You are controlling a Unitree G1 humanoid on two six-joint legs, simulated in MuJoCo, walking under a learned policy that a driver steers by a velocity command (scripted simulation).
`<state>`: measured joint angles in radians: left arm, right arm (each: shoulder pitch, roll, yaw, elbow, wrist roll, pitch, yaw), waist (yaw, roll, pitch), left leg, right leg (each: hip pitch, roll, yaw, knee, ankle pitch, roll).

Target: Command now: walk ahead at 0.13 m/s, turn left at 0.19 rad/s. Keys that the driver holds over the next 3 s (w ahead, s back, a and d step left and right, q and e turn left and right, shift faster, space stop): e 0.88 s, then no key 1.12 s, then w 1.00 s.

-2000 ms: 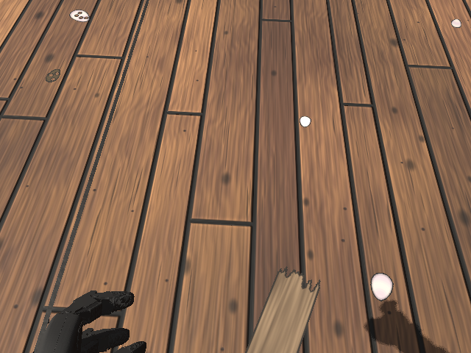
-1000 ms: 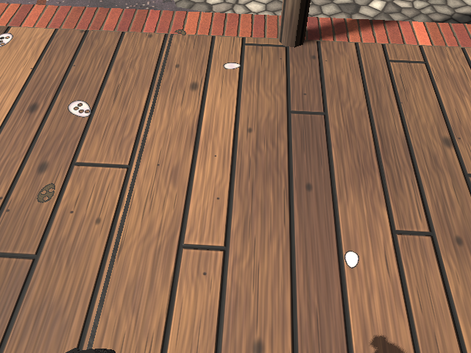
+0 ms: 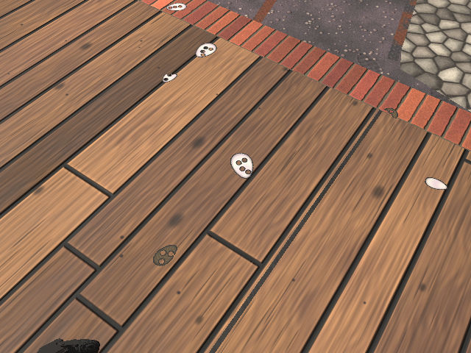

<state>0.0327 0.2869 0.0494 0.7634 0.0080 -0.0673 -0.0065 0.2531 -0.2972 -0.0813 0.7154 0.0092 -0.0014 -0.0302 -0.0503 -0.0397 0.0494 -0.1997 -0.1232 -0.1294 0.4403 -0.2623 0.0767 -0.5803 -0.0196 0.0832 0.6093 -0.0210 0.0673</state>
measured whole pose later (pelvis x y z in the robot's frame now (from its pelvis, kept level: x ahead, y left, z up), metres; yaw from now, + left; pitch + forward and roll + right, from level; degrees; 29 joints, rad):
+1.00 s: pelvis +0.06 -0.03 +0.00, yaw -29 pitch +2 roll +1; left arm 0.15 0.29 0.07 0.66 0.00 0.03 0.00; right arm 0.16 -0.34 -0.09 0.75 0.00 0.02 -0.04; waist -0.01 0.04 0.06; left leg -0.49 0.05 0.01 1.08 -0.49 -0.07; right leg -0.28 0.03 0.01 0.50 -0.24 -0.05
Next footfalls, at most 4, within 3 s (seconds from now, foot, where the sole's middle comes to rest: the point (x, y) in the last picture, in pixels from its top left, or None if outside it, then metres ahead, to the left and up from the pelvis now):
0.06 right None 0.19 -0.13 -0.78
0.42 left None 0.14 0.11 -0.78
0.86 right None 0.06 -0.14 -0.78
1.26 left None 0.18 0.06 -0.78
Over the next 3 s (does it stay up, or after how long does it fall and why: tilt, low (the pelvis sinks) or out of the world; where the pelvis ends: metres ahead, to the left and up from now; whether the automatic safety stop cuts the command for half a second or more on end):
stays up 0.45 -0.20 0.01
